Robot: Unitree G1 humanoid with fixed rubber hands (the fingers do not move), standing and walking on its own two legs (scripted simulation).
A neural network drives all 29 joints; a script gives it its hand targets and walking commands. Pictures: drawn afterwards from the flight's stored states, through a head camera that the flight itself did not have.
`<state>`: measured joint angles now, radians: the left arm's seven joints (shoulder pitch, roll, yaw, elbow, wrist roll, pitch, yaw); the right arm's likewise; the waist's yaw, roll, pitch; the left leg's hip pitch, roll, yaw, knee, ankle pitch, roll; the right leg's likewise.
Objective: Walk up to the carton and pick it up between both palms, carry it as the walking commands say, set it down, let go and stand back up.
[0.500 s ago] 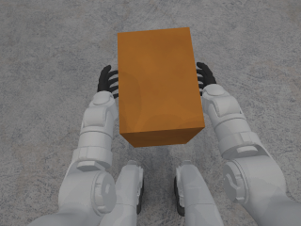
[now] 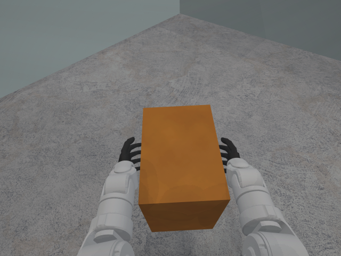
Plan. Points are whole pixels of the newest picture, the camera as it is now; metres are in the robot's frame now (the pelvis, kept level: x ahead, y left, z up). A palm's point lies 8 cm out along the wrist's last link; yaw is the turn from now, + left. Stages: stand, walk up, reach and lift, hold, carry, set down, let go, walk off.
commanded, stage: reach and lift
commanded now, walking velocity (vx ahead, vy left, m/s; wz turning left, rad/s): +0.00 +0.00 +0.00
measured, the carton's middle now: (179, 171) +0.37 +0.00 -0.05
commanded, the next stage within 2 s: hold in 1.80 s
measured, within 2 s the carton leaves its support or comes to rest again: neither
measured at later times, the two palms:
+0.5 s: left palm (116, 166) +0.31 +0.14 +0.08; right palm (238, 168) +0.31 -0.13 +0.07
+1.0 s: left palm (114, 160) +0.33 +0.14 +0.08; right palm (235, 160) +0.32 -0.13 +0.08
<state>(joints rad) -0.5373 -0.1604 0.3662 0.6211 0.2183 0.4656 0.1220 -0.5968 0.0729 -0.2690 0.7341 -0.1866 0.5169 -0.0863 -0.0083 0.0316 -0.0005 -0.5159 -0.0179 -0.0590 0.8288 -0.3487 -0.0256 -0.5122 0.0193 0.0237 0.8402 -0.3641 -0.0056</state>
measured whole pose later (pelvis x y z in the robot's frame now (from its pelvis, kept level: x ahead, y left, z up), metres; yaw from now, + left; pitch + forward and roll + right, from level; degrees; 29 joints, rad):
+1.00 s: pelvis +0.01 +0.01 +0.02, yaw +0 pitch -8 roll -1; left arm -0.44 -0.15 0.26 0.46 0.24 0.71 0.08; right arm -0.45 0.13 -0.24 0.48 -0.20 0.78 -0.10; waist -0.01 0.01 0.01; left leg -0.21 -0.01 -0.06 0.66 -0.31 -0.01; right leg -0.19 0.02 0.03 0.63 -0.31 0.00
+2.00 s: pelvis +0.00 +0.01 +0.02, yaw +0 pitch -10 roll -1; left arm -0.36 -0.16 0.22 0.41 0.23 0.73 0.07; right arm -0.33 0.16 -0.24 0.38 -0.20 0.80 -0.09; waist -0.01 0.01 0.01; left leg -0.18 -0.01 -0.06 0.64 -0.28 -0.01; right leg -0.16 0.02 0.03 0.62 -0.28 0.00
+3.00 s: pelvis +0.00 +0.01 +0.02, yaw +0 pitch -10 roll -1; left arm -0.38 -0.16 0.23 0.41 0.23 0.73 0.07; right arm -0.34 0.16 -0.24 0.38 -0.20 0.79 -0.09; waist -0.01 0.00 0.01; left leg -0.18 -0.01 -0.06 0.64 -0.29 -0.01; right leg -0.16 0.02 0.03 0.62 -0.28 0.00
